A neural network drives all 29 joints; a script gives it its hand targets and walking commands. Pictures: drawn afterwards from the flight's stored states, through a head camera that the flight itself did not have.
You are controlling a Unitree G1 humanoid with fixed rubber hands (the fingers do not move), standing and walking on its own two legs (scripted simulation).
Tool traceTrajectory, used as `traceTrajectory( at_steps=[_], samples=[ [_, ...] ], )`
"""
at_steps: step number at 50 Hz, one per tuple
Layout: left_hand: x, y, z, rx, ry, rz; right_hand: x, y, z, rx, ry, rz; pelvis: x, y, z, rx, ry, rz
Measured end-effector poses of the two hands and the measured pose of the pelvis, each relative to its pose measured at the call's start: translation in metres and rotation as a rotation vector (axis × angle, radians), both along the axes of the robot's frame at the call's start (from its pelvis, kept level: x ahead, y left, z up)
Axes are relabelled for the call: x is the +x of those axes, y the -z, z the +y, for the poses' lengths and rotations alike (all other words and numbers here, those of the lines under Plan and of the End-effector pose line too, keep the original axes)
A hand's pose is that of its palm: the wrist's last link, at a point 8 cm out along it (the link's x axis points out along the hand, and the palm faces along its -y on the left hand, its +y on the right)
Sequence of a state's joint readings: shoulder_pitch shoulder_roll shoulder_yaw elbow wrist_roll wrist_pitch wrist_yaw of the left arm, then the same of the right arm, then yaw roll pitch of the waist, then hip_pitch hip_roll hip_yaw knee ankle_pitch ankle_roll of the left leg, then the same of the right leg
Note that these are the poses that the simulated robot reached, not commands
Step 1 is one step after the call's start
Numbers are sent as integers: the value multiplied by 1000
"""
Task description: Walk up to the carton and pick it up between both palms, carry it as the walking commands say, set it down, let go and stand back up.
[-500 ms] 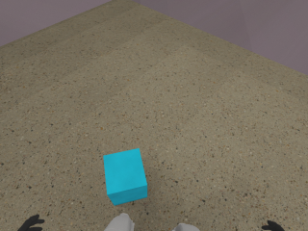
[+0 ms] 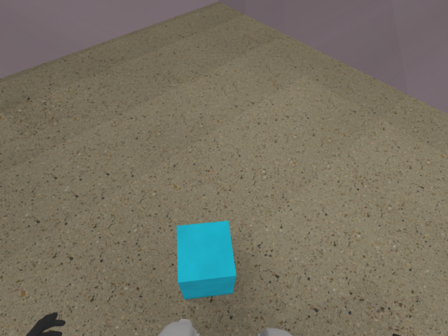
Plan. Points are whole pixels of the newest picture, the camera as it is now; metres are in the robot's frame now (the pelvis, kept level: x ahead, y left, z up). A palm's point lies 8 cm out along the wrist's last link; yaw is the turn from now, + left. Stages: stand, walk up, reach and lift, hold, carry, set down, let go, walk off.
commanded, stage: walk up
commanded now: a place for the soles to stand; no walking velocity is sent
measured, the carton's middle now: (205, 261) +0.46 +0.06 -0.62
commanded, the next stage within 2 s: none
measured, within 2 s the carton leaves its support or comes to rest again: neither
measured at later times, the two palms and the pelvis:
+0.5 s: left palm out of the picture +0.11 +0.33 -0.07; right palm out of the picture +0.13 -0.33 -0.08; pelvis +0.02 +0.00 +0.00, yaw +3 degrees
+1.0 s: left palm out of the picture +0.13 +0.34 -0.07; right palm out of the picture +0.15 -0.31 -0.08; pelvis +0.02 +0.01 +0.00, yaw +4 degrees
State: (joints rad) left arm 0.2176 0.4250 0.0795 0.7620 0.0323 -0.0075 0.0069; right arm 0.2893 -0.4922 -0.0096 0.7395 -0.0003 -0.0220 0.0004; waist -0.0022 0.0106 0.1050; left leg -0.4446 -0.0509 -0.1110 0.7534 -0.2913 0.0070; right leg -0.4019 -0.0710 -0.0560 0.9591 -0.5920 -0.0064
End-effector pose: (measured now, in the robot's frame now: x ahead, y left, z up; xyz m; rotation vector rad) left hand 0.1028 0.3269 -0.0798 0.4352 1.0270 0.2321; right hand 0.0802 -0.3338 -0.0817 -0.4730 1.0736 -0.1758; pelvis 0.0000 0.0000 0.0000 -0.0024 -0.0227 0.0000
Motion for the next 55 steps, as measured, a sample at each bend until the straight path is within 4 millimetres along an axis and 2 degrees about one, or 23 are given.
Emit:
traceTrajectory(
  at_steps=[7,13,20,28,36,43,50,55],
  samples=[
    [-10,-8,-11,26,-24,33,4,7,-11,32,14,17,5,-4,-16,23,-4,0],
    [1,-22,-4,46,-35,-4,24,8,-4,48,-24,9,14,-9,-11,43,-33,8],
    [10,-6,7,8,-51,-26,39,4,11,20,-51,-29,19,-1,1,18,-54,1],
    [6,-7,5,10,-70,-12,53,1,9,22,-48,-55,21,-3,-3,19,-58,6],
    [22,-6,14,-4,-65,-37,58,-2,18,14,-56,-50,26,-4,7,6,-63,16],
    [19,-4,14,-5,-74,-20,69,-4,18,15,-57,-64,27,-5,6,6,-64,18],
    [24,-5,16,-9,-71,-39,67,-5,20,11,-57,-65,25,-5,9,2,-65,15],
    [18,-6,14,-7,-81,-31,69,-5,17,13,-57,-66,23,-5,5,5,-69,15]
  ],
)
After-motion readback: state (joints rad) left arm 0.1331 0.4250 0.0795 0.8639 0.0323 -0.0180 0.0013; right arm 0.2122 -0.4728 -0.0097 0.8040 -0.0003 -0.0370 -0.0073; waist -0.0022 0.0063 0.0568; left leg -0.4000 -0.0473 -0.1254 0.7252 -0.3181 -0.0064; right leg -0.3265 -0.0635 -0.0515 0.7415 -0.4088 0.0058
